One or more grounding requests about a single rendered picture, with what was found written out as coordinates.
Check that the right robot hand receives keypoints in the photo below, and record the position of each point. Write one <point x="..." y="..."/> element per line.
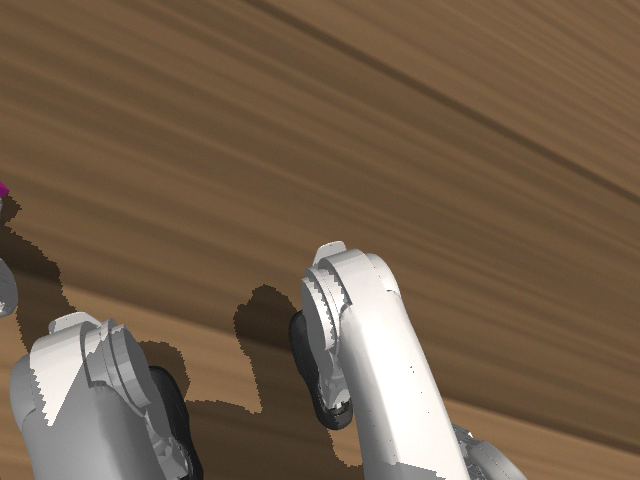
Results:
<point x="485" y="461"/>

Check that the left robot foot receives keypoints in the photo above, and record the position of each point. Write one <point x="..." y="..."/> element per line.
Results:
<point x="178" y="419"/>

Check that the left robot arm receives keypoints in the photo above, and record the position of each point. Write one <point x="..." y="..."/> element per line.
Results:
<point x="8" y="288"/>

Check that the right robot foot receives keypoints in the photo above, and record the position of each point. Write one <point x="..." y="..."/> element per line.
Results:
<point x="333" y="419"/>

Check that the cube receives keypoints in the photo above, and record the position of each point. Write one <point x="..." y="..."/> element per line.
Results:
<point x="3" y="190"/>

